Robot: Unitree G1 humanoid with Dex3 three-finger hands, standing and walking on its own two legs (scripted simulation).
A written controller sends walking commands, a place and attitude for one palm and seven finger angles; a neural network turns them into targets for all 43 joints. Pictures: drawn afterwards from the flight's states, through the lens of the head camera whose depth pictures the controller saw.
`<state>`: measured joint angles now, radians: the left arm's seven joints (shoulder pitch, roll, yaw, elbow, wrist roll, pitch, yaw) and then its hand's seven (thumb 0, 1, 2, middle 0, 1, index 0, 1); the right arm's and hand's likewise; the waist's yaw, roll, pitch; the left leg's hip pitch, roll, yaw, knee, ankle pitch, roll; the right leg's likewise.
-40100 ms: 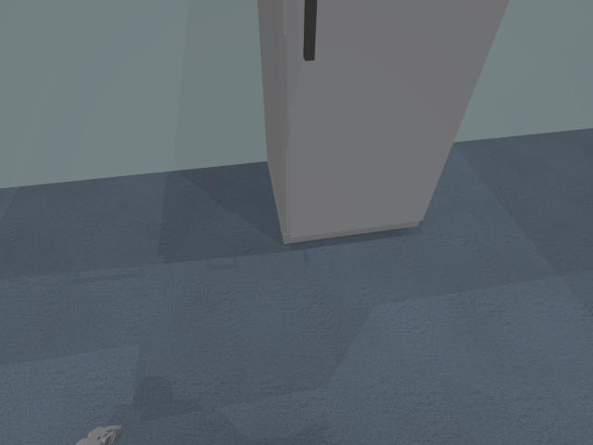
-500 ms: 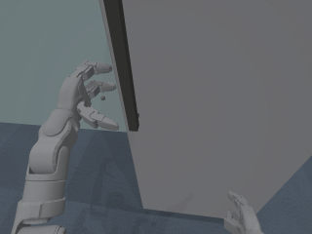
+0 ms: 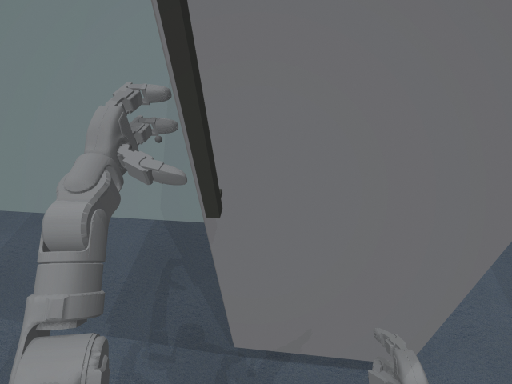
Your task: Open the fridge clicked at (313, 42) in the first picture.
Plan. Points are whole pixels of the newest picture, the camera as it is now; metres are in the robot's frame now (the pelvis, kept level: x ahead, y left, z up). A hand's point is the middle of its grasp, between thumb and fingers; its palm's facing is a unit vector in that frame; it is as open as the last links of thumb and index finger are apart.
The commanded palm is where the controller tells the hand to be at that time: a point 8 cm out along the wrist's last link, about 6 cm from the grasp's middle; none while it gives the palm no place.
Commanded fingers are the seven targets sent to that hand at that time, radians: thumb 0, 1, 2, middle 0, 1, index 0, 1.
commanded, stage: move the hooked fingers beside the handle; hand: left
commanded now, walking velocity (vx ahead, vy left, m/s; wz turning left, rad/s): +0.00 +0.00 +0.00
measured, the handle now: (201, 122) +0.41 +0.11 +0.25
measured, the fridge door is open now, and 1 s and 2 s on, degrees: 0 0 0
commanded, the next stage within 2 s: feel for the door with the fingertips in 1.04 s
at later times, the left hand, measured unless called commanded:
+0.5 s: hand (170, 169) +0.35 +0.15 +0.20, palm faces -0.04 -1.00 -0.05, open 14.0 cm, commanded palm +0.33 +0.21 +0.23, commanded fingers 0.00 -0.50 0.30 -0.30 -1.20 -0.30 -1.20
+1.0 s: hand (162, 163) +0.34 +0.15 +0.22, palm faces -0.04 -1.00 -0.04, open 14.0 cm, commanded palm +0.33 +0.22 +0.24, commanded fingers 0.00 -0.50 0.30 -0.30 -1.20 -0.30 -1.20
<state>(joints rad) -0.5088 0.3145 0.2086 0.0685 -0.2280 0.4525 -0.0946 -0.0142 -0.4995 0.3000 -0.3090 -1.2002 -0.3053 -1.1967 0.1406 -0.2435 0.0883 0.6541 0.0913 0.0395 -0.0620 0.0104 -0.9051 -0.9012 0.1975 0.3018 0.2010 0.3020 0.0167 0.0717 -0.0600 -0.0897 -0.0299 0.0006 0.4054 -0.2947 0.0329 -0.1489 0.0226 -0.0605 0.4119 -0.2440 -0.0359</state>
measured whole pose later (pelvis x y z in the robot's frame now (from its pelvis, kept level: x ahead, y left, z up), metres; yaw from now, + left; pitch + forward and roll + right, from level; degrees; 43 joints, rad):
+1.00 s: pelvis +0.00 +0.00 +0.00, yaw -1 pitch -1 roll +0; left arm -0.36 0.28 0.20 -0.04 -0.25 0.37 -0.13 -0.02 -0.50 0.30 -0.31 -1.20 -0.30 -1.20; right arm 0.15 -0.24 0.08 0.63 0.08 0.00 -0.07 0.01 -0.91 -0.90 0.20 0.30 0.20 0.30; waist 0.02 0.06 -0.04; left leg -0.09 -0.03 0.01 0.40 -0.29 0.04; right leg -0.15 0.02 -0.05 0.42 -0.24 -0.03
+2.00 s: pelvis -0.01 -0.01 +0.00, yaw +0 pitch -2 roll +0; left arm -0.52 0.25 0.15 0.10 -0.22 0.44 -0.06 -0.01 -0.50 0.30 -0.37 -1.23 -0.32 -1.22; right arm 0.13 -0.25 0.08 0.65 0.08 0.06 -0.07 0.01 -0.91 -0.90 0.20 0.30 0.20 0.30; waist 0.01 0.06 -0.04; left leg -0.10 -0.02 0.00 0.40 -0.28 0.03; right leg -0.15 0.03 -0.06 0.40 -0.22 -0.04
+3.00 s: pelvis +0.00 +0.01 +0.00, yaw +0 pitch -2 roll +0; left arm -0.44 0.15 0.04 -0.07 -0.20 0.48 0.02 -0.01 -0.50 0.30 -0.31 -1.20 -0.30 -1.20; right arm 0.11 -0.23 0.08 0.64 0.07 0.08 -0.04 0.01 -0.91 -0.90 0.20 0.30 0.20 0.30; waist 0.02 0.07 -0.05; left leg -0.08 -0.03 0.01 0.40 -0.29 0.04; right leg -0.14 0.02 -0.05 0.41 -0.24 -0.03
